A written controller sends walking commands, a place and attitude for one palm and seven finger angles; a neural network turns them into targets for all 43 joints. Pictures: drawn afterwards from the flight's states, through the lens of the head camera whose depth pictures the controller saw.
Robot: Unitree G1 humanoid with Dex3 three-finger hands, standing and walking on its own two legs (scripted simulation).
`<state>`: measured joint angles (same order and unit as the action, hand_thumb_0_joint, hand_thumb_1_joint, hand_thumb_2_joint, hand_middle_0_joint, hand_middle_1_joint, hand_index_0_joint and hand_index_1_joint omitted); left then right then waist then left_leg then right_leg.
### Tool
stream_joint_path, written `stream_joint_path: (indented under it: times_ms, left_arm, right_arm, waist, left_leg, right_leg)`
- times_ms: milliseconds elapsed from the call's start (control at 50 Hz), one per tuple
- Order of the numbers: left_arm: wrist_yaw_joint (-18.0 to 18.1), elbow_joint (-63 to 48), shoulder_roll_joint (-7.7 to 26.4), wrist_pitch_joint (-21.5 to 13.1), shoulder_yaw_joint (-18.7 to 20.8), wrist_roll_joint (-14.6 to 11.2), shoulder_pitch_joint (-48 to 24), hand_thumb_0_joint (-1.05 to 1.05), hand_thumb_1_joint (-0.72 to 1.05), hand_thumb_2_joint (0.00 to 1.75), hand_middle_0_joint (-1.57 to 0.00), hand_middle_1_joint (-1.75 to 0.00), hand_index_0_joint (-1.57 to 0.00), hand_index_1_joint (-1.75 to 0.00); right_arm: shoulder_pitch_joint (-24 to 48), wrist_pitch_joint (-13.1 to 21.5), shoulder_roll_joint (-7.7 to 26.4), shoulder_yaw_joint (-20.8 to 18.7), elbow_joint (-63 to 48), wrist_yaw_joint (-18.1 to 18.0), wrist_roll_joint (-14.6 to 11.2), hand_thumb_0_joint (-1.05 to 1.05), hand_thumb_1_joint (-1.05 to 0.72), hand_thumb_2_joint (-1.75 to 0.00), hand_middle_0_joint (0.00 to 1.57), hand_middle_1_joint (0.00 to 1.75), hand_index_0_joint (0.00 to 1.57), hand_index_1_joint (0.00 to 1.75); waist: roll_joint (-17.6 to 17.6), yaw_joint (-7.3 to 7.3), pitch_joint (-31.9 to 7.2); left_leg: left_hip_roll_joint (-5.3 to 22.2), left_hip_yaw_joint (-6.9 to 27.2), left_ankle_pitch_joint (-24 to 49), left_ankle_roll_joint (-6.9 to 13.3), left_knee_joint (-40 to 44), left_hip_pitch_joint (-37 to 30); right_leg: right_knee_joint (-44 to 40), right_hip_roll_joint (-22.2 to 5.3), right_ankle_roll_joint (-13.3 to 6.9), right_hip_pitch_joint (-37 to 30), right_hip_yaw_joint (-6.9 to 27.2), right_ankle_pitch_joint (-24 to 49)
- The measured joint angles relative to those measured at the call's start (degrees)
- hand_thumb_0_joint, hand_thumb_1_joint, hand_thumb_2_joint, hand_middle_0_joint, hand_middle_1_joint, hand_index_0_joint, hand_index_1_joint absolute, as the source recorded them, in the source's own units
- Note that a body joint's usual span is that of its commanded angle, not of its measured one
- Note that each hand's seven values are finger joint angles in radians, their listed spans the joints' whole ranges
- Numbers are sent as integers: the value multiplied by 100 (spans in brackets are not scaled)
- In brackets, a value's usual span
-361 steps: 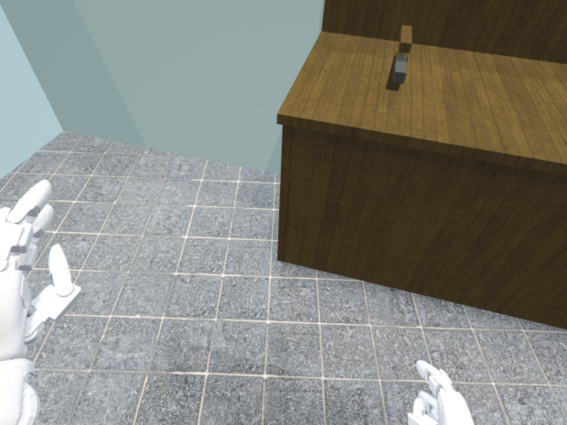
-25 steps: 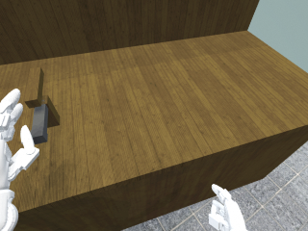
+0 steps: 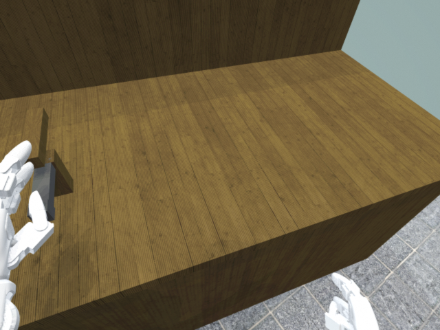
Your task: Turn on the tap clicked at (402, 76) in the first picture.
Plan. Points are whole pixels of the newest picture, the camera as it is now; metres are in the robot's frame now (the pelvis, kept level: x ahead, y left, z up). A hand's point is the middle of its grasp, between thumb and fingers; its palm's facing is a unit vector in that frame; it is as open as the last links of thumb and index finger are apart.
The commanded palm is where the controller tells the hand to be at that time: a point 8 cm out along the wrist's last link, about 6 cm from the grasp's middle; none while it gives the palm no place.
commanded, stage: look again from close up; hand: left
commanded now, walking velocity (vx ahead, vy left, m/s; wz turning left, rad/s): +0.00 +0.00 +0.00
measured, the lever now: (41, 211) +0.27 +0.32 +0.09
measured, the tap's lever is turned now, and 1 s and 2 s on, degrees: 0 0 0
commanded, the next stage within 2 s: shuffle to correct the standing spot in 0.38 s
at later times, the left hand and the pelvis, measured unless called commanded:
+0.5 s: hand (10, 229) +0.21 +0.31 +0.14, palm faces +0.35 -0.84 -0.41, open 7.4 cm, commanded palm +0.14 +0.32 +0.17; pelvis -0.01 +0.04 -0.01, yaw +2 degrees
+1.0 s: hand (14, 289) +0.13 +0.24 +0.16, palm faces +0.32 -0.86 -0.39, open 7.4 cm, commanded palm +0.07 +0.29 +0.17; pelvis -0.09 +0.01 -0.02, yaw -1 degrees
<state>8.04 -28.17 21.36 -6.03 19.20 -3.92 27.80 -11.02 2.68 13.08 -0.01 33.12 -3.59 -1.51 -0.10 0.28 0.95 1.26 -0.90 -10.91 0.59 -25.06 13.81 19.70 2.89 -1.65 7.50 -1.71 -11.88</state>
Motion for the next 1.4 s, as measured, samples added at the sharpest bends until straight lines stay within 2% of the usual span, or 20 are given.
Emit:
stream_joint_path:
  times_ms: [80, 120, 140, 220, 280, 340, 400, 520, 580, 660, 800, 900, 980, 1080, 1160, 1220, 1280, 1340, 1360, 1400]
  left_arm:
    - [29, 68, -102, 21, -50, 17, -104, 2, 89, 90, -21, -30, -21, -30]
    - [-95, 278, 354, -175, -67, 188, -830, 2, 88, 90, -21, -30, -21, -30]
    - [-124, 448, 562, -356, 71, 262, -1256, 2, 88, 90, -22, -30, -21, -30]
    - [-63, 767, 950, -732, 763, 136, -2002, 2, 88, 90, -21, -30, -21, -30]
    - [-98, 432, 680, -847, 760, -55, -1458, 2, 89, 90, -21, -30, -21, -30]
    - [-224, 92, 312, -932, 312, -92, -630, 1, 89, 90, -20, -30, -20, -30]
    - [-347, 116, 255, -962, 44, -86, -182, 1, 89, 90, -21, -30, -21, -30]
    - [-259, 444, 536, -860, 359, -115, -548, 2, 88, 90, -22, -30, -22, -30]
    - [-171, 142, 482, -843, 477, -109, -732, 2, 88, 90, -21, -30, -21, -30]
    - [-163, -426, 313, -903, 422, -19, -692, 2, 89, 90, -21, -30, -21, -30]
    - [-327, -455, 287, -756, 398, 42, -667, 1, 89, 90, -21, -30, -21, -30]
    - [-379, -334, 290, -508, 485, -5, -496, 1, 89, 90, -21, -30, -21, -30]
    - [-374, -461, 197, -308, 382, -51, -366, 1, 89, 90, -21, -30, -21, -30]
    - [-356, -580, 68, -129, 165, -106, -313, 1, 89, 90, -21, -30, -21, -30]
    - [-346, -575, 182, -17, 206, -84, -360, 1, 88, 90, -21, -30, -21, -30]
    - [-348, -560, 291, 32, 332, -11, -419, 1, 88, 90, -21, -30, -21, -30]
    - [-419, -410, 436, 55, 467, 101, -690, 2, 88, 90, -21, -30, -21, -30]
    - [-542, -232, 488, -66, 583, 114, -1042, 2, 88, 90, -21, -30, -21, -30]
    - [-580, -215, 439, -124, 584, 116, -1135, 2, 88, 90, -21, -30, -21, -30]
    - [-638, -255, 397, -206, 539, 74, -1167, 2, 88, 90, -21, -30, -21, -30]
  right_arm:
    - [0, 12, -64, 49, 33, -2, 9, 2, -90, -90, 20, 30, 20, 30]
    - [-222, 104, -16, 218, -258, -194, -152, 2, -90, -90, 19, 30, 20, 30]
    - [-222, 213, -43, 269, -244, -167, -105, 2, -90, -90, 19, 30, 20, 30]
    - [20, 348, -143, 418, -79, 181, 102, 2, -90, -90, 20, 30, 20, 30]
    - [-47, 430, -113, 332, -185, 421, 105, 2, -90, -90, 20, 30, 20, 30]
    - [-144, 486, -52, 223, -175, 514, 76, 1, -90, -90, 20, 30, 20, 30]
    - [-215, 472, -23, 165, -81, 461, 78, 1, -90, -90, 20, 30, 20, 30]
    - [-214, 487, 4, 125, 85, 359, 88, 2, -90, -90, 20, 30, 20, 30]
    - [-146, 608, -22, 101, 65, 389, 101, 2, -90, -90, 20, 30, 20, 30]
    - [48, 742, -157, 89, -59, 462, 143, 2, -90, -90, 20, 30, 20, 30]
    - [326, 620, -381, 260, -359, 424, 138, 1, -90, -90, 20, 30, 20, 30]
    - [210, 465, -387, 312, -483, 370, 43, 1, -90, -90, 20, 30, 20, 30]
    - [38, 438, -234, 256, -407, 288, 14, 1, -90, -90, 20, 30, 20, 30]
    - [-76, 406, 15, 118, -100, 138, 0, 1, -90, -90, 20, 30, 20, 30]
    - [-155, 321, 124, 63, 34, 81, 10, 2, -90, -90, 20, 30, 20, 30]
    - [-227, 278, 183, 45, 11, 113, 38, 2, -90, -90, 20, 30, 20, 30]
    - [-322, 306, 125, -63, -51, 257, 58, 2, -90, -90, 19, 30, 20, 30]
    - [-382, 296, 39, -54, 13, 429, 10, 2, -90, -90, 19, 30, 19, 30]
    - [-355, 267, 38, -29, 58, 461, -27, 2, -90, -90, 19, 30, 20, 30]
    - [-309, 228, -41, 106, 276, 455, -98, 2, -90, -90, 19, 30, 20, 30]
  waist:
    - [-7, 95, 23]
    - [-13, 230, 115]
    - [17, 262, 175]
    - [78, 232, 205]
    - [-14, 96, 107]
    - [-15, 8, 66]
    - [101, -31, 102]
    - [335, 79, 367]
    - [384, 174, 496]
    - [391, 283, 598]
    - [35, 194, 687]
    - [-64, 138, 652]
    - [15, 59, 600]
    - [80, -163, 529]
    - [218, -259, 527]
    - [182, -205, 517]
    - [3, -113, 532]
    - [-144, 9, 471]
    - [-290, -17, 544]
    - [-337, -50, 529]
  left_leg:
    - [-41, 5, 7, 35, 13, -22]
    - [-99, 137, -22, 64, -190, 184]
    - [-133, 193, -33, 65, -278, 281]
    - [-118, 117, -83, 63, -473, 546]
    - [-137, -15, -169, 139, -555, 602]
    - [-235, -152, -189, 231, -479, 497]
    - [-338, -159, -148, 284, -403, 451]
    - [-463, -20, -23, 348, -409, 558]
    - [-501, -37, 43, 376, -402, 594]
    - [-483, -190, 157, 393, -317, 581]
    - [-129, -173, 331, 276, -380, 678]
    - [101, -147, 5, 98, -596, 835]
    - [136, -124, -732, -11, -1137, 1078]
    - [142, 80, -1348, -18, -1971, 1426]
    - [129, 168, -1254, 69, -2479, 1637]
    - [174, 186, -1007, 186, -2781, 1833]
    - [203, 204, -113, 154, -2751, 1970]
    - [105, 184, -311, 69, -2850, 2166]
    - [81, 271, -856, 15, -3257, 2274]
    - [-170, 411, -1145, -111, -5115, 2609]
  right_leg:
    - [-4, -40, 34, -26, -9, -3]
    - [235, -86, 78, 139, -154, -107]
    - [385, -116, 66, 243, -216, -178]
    - [650, -118, 15, 574, -145, -236]
    - [724, -152, 109, 661, -15, -272]
    - [799, -262, 216, 653, 113, -334]
    - [829, -364, 281, 641, 112, -366]
    - [887, -480, 315, 702, -44, -342]
    - [999, -523, 259, 790, -41, -387]
    - [1409, -554, 202, 1000, 22, -980]
    - [892, -311, 256, 880, -184, -333]
    - [658, -194, 124, 875, -389, 17]
    - [836, -219, -12, 1000, -480, 449]
    - [1657, -229, -82, 1292, -653, -12]
    - [2364, -264, -112, 1546, -720, -291]
    - [2932, -225, -102, 1837, -697, -763]
    - [3867, -42, -21, 2003, -502, -1470]
    - [3530, 17, -132, 1508, -450, -1443]
    - [3478, 23, -168, 1449, -575, -1364]
    - [3344, -44, -195, 1379, -750, -1207]
